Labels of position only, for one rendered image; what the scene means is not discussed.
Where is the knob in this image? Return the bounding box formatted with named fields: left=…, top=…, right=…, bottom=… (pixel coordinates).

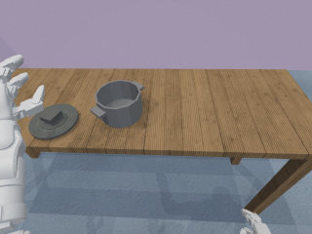
left=39, top=107, right=63, bottom=125

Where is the pot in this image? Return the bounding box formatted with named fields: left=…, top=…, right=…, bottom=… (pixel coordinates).
left=90, top=80, right=144, bottom=129

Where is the left robot hand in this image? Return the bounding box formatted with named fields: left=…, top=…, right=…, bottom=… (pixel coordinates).
left=0, top=55, right=45, bottom=122

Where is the right robot hand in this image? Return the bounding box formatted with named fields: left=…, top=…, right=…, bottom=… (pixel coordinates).
left=240, top=209, right=271, bottom=234

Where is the table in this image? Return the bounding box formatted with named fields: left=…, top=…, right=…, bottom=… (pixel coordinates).
left=10, top=68, right=312, bottom=215

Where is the robot left forearm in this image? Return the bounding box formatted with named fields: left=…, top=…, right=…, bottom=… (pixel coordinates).
left=0, top=120, right=27, bottom=234

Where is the lid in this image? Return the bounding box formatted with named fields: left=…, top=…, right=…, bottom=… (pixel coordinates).
left=28, top=103, right=79, bottom=140

